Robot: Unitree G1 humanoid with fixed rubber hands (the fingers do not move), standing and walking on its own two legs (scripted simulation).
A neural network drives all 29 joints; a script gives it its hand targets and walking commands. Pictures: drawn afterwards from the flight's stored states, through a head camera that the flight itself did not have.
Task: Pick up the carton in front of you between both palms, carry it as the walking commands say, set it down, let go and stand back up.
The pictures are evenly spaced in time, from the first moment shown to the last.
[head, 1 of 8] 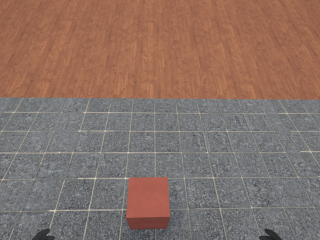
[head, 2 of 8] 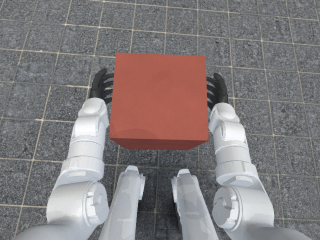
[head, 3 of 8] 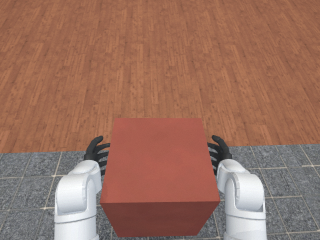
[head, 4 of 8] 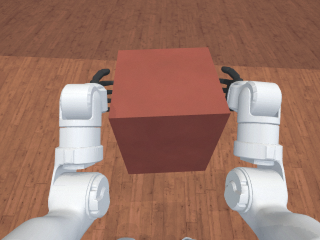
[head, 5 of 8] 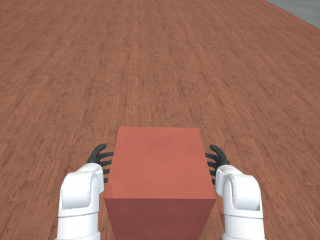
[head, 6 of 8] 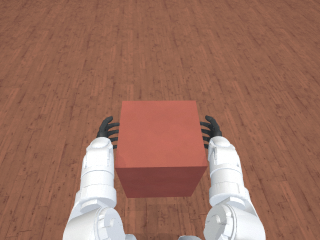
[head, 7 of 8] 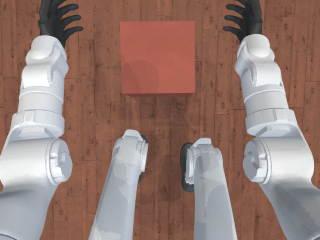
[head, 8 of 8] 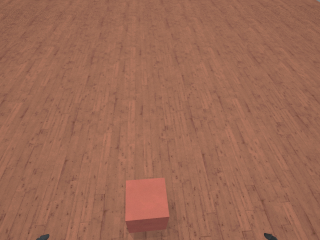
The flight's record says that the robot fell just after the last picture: no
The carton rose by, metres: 1.26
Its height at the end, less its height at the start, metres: +0.51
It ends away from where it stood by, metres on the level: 5.90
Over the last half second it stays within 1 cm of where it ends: yes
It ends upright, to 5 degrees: yes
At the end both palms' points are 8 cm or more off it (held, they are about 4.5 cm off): yes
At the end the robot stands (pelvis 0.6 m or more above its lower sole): yes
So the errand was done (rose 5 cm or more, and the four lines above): yes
